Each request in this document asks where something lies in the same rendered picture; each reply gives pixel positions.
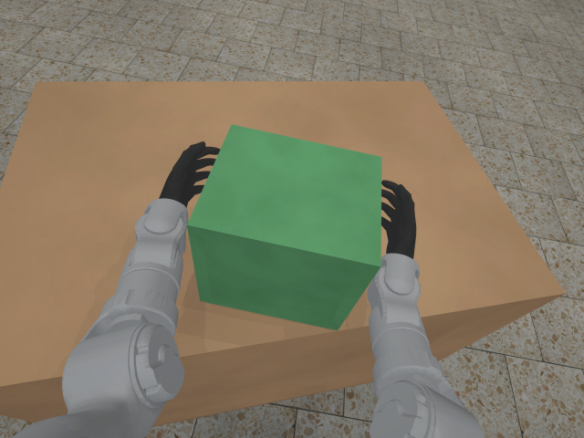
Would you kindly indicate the pedestal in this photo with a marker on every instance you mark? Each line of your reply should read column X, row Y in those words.
column 91, row 155

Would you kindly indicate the robot left upper arm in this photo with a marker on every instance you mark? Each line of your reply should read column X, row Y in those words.
column 115, row 385

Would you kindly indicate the left robot forearm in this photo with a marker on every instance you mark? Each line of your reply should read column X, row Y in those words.
column 150, row 281

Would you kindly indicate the right robot forearm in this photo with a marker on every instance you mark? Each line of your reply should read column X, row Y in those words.
column 399, row 342

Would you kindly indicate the robot right hand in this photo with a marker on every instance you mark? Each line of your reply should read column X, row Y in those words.
column 401, row 230

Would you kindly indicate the robot right upper arm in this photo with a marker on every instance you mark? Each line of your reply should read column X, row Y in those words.
column 410, row 409

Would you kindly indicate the carton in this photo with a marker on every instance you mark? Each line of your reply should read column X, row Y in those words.
column 287, row 228

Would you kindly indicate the robot left hand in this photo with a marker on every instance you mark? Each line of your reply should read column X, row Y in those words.
column 179, row 185

